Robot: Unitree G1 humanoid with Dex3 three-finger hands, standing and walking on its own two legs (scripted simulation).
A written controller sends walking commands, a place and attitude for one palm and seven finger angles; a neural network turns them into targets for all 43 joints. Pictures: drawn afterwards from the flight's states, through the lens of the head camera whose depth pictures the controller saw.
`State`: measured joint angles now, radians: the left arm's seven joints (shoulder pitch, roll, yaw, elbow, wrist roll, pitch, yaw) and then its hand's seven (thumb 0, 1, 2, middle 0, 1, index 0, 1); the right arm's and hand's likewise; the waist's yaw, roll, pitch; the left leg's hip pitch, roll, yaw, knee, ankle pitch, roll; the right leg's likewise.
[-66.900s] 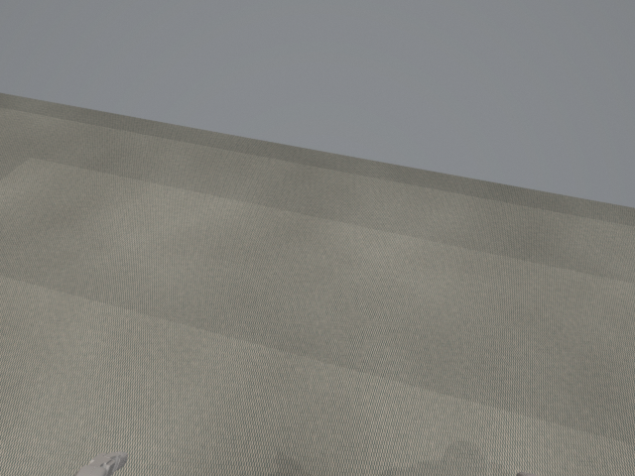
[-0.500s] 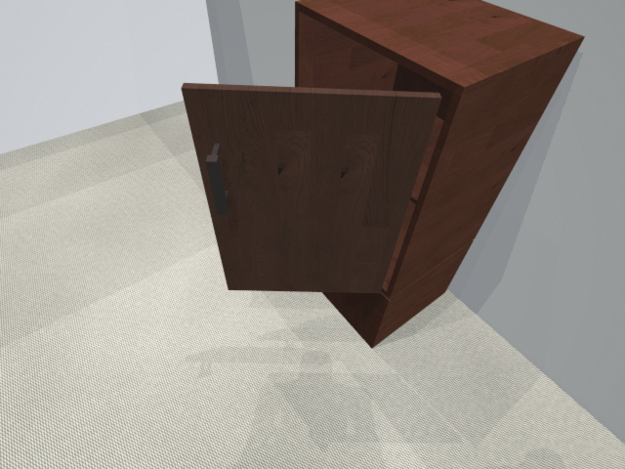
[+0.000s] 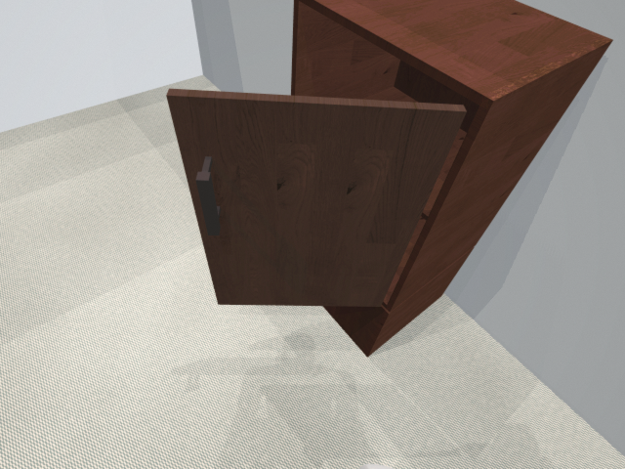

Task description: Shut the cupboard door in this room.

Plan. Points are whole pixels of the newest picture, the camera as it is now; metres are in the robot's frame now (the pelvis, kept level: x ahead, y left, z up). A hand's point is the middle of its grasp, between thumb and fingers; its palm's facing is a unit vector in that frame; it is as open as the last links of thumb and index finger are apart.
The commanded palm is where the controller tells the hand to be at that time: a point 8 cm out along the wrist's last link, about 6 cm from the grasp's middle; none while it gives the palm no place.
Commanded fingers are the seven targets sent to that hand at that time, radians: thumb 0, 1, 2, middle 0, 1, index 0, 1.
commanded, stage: shuffle to correct the standing spot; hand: left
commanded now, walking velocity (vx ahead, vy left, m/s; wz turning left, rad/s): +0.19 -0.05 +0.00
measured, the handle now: (211, 197) +0.52 +0.20 +0.01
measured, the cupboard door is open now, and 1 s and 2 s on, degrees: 53 53 53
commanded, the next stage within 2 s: come to a stop and stand still in 0.18 s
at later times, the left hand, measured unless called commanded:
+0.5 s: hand (232, 423) +0.21 +0.13 -0.17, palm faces +0.08 -0.98 -0.18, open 7.2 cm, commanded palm none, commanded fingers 0.00 0.90 0.90 -0.20 -0.30 -0.20 -0.30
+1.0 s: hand out of the picture +0.07 +0.23 -0.18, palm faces +0.12 -0.97 -0.20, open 7.4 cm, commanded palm none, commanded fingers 0.00 0.90 0.90 -0.20 -0.30 -0.20 -0.30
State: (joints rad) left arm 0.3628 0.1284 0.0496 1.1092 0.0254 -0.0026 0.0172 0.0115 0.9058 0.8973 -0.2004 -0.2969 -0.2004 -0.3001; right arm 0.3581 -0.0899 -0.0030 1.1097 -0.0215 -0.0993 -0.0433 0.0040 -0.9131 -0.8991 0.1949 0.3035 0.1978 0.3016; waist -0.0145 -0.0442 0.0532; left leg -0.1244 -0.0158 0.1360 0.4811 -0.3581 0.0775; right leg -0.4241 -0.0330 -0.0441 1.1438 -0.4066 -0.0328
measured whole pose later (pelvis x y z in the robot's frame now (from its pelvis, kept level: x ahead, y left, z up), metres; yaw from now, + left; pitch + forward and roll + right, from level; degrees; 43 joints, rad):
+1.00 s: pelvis +0.07 +0.04 +0.01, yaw +2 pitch +0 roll -2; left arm 0.28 0.22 0.06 1.01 0.02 0.07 0.04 0.01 0.91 0.90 -0.20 -0.30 -0.20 -0.30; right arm 0.15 -0.11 -0.02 0.97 -0.01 0.00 -0.03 0.00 -0.92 -0.90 0.20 0.30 0.20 0.30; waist 0.03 -0.05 0.05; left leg -0.27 -0.05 0.09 0.39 -0.12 0.12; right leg -0.32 -0.01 0.04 0.96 -0.43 0.04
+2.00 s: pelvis -0.05 +0.07 +0.01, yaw +1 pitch -1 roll +0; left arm 0.38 0.13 0.01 1.14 0.02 0.01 0.03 0.01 0.91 0.90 -0.20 -0.30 -0.20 -0.30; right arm 0.27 -0.13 -0.03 1.14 -0.01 0.01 -0.03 0.02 -0.92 -0.90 0.20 0.30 0.20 0.30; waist 0.01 -0.02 0.02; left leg -0.24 -0.03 0.05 0.37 -0.12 0.05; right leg -0.16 -0.04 -0.03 0.42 -0.24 0.03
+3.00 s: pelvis -0.02 +0.05 +0.01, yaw +1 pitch +0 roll +0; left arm 0.32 0.13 0.00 1.13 0.01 -0.01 0.04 0.01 0.90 0.90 -0.20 -0.30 -0.20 -0.30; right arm 0.25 -0.13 0.00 1.17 -0.01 -0.01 -0.04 0.02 -0.93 -0.90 0.20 0.30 0.20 0.30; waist 0.01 -0.03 0.04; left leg -0.21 -0.01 0.04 0.39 -0.17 0.02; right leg -0.10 -0.01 -0.04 0.38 -0.27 0.00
